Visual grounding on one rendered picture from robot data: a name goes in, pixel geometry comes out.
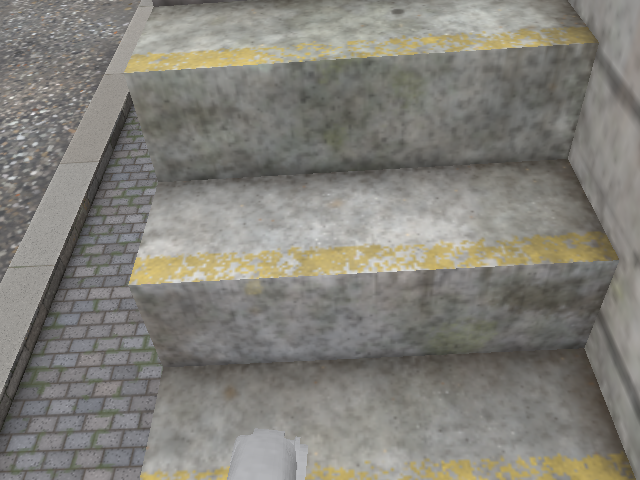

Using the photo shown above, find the left robot shin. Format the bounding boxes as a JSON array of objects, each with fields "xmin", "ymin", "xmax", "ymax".
[{"xmin": 229, "ymin": 435, "xmax": 248, "ymax": 469}]

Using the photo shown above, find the robot left thigh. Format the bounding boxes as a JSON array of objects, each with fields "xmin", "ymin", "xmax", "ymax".
[{"xmin": 227, "ymin": 428, "xmax": 308, "ymax": 480}]

